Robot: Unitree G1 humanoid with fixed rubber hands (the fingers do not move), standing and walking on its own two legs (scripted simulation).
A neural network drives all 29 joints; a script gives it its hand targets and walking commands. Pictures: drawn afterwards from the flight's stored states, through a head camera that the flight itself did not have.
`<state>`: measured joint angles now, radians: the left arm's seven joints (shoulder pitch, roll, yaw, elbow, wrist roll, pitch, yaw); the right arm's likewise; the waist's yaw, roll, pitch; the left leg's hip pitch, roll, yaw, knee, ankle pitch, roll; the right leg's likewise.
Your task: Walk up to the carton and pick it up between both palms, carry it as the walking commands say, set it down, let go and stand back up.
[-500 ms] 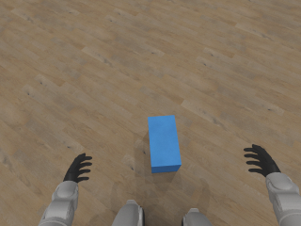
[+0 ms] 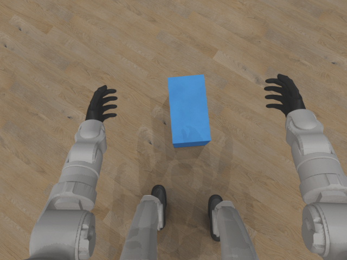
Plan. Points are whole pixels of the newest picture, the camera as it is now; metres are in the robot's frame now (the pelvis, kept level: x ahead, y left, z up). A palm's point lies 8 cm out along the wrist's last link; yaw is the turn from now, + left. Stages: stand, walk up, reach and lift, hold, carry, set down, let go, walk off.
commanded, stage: reach and lift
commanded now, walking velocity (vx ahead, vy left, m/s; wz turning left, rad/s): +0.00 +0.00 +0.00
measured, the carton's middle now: (187, 114) +0.55 -0.01 -0.60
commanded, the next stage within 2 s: none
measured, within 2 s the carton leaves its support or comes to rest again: neither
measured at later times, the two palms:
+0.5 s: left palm (123, 83) +0.52 +0.17 -0.15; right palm (267, 74) +0.54 -0.19 -0.14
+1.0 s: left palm (138, 102) +0.51 +0.16 -0.29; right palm (248, 98) +0.52 -0.19 -0.27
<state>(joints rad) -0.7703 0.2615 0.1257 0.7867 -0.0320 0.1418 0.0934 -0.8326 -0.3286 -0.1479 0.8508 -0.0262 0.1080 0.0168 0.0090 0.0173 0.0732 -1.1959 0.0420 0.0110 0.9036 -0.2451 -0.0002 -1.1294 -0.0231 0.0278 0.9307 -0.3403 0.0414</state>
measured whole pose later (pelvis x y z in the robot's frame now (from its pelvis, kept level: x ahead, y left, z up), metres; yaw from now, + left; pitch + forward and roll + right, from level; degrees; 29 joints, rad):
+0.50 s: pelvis +0.00 +0.00 -0.01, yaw -1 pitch +42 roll -1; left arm -1.21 0.21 0.30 0.86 0.04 0.13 0.12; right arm -1.27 -0.29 -0.28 0.91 -0.02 0.11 -0.02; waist 0.01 0.01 0.14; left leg -1.41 0.04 0.01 0.89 -0.21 0.00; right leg -1.36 -0.02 0.04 0.93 -0.31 0.04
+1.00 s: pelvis -0.02 +0.01 -0.13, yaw -4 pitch +45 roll -1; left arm -1.30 0.19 0.42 0.88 0.12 0.13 0.12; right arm -1.37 -0.25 -0.31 0.91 -0.07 0.14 -0.05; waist 0.01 -0.01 0.16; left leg -1.84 0.04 -0.01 1.46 -0.42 -0.02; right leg -1.79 0.04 0.11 1.49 -0.49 0.07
